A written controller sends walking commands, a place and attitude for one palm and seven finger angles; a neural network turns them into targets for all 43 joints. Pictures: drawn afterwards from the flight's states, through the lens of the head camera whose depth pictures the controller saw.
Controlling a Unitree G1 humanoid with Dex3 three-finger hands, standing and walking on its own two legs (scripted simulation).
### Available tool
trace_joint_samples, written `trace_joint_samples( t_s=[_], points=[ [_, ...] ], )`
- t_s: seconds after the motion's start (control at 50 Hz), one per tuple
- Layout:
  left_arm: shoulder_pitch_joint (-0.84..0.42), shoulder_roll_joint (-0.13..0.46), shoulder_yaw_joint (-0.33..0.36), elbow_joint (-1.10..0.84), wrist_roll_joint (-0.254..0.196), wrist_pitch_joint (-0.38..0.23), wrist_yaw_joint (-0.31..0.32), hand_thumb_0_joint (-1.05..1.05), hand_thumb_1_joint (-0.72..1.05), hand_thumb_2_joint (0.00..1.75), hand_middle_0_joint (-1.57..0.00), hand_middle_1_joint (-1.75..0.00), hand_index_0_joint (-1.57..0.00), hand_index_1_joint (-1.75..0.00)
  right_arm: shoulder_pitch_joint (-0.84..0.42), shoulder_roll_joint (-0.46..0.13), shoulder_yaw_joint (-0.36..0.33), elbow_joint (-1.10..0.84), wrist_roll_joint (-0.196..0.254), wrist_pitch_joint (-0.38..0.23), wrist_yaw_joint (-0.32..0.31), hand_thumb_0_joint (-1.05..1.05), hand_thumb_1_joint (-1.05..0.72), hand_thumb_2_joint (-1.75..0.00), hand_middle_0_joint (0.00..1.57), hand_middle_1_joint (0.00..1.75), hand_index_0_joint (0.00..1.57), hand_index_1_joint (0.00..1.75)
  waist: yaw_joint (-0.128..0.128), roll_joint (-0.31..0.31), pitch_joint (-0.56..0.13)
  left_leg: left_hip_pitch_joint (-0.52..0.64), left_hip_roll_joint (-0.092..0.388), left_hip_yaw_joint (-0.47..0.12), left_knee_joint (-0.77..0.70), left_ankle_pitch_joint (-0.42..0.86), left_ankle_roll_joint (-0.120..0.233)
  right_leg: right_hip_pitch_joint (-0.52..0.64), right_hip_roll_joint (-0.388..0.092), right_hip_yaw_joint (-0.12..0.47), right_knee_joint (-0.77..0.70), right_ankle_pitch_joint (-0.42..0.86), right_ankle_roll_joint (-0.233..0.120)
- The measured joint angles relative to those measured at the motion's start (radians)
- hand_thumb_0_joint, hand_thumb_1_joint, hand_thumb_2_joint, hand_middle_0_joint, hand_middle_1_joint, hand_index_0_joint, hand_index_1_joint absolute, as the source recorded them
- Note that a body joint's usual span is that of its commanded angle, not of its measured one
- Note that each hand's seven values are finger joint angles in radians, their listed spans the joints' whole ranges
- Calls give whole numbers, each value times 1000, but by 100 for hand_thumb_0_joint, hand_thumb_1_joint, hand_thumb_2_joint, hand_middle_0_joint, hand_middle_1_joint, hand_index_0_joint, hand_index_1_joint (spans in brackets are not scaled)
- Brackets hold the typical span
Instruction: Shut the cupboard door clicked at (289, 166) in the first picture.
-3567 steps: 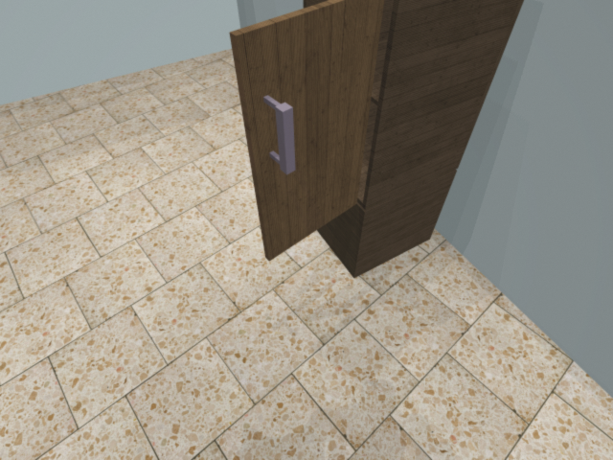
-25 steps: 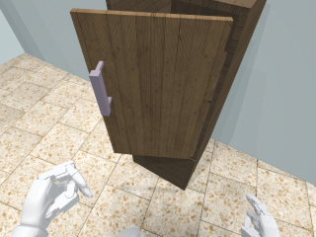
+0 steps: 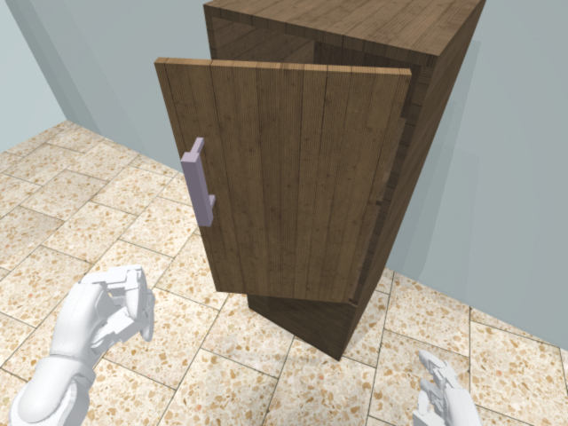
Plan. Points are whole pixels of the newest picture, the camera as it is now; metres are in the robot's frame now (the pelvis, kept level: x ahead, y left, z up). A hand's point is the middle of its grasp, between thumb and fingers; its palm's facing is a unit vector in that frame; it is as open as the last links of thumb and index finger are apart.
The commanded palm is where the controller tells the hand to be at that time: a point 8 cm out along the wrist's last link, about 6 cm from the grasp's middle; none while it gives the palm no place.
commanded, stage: raise the hand and make a fist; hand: left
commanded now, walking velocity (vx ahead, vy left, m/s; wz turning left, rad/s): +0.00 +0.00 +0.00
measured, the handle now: (202, 183) +0.46 +0.17 +0.10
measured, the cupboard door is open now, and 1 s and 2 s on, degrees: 26 26 26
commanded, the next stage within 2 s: bring the fist close to the handle in 0.32 s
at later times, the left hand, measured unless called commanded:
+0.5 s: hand (153, 315) +0.23 +0.18 +0.10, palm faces -0.03 -1.00 -0.06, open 3.1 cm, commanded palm +0.22 +0.23 +0.10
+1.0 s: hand (176, 260) +0.31 +0.17 +0.10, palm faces -0.04 -1.00 -0.03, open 3.1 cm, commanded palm +0.29 +0.22 +0.10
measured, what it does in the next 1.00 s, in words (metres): stands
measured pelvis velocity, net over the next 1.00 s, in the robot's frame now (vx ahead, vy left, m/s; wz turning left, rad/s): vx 0.01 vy -0.01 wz -0.02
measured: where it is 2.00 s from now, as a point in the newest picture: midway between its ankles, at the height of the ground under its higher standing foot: outside the picture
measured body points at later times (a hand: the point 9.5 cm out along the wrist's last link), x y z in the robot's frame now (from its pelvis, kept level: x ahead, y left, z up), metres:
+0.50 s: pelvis +0.00 -0.01 +0.00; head +0.01 -0.02 +0.45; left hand +0.22 +0.23 +0.10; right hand +0.18 -0.24 -0.06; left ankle +0.04 +0.10 -0.70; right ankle -0.02 -0.11 -0.70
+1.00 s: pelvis +0.01 -0.01 +0.01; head +0.02 -0.02 +0.46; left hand +0.31 +0.23 +0.10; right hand +0.16 -0.26 -0.07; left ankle +0.04 +0.10 -0.70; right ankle -0.02 -0.11 -0.70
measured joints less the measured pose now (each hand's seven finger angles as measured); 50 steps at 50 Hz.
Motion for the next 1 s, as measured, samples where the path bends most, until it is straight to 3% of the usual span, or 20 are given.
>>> trace_joint_samples(
  t_s=[0.5,1.0],
  points=[
    [9,-15,2,26,-1,-23,-4,2,90,90,-130,-150,-130,-150,-8,-9,-20,12,-5,-3,3,1,-90,-89,20,30,20,30,-4,-5,3,19,4,0,-19,2,-12,12,4,1,-6,-4,-11],
    [-337,-4,18,333,28,1,10,2,90,90,-130,-150,-130,-150,-10,-20,-29,53,0,42,-1,1,-90,-89,20,30,20,30,-23,-21,13,30,5,21,-61,19,-12,6,4,23,-30,11,-10]
  ],
)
